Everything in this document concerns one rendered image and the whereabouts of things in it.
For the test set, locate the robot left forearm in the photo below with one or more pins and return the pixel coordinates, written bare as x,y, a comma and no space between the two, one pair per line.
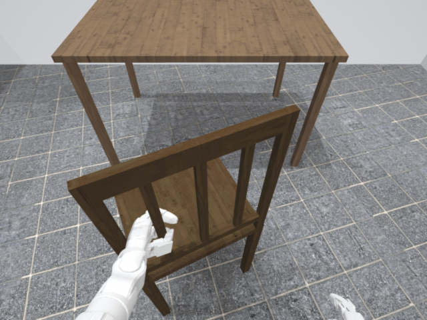
118,295

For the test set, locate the chair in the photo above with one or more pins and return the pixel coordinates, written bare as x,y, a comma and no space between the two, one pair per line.
189,180

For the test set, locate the table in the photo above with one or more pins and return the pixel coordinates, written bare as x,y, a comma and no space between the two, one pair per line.
201,31

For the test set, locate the robot left hand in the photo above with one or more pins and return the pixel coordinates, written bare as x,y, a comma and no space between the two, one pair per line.
142,232

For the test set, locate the robot right hand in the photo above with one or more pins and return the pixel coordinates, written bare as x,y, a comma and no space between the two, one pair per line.
345,308

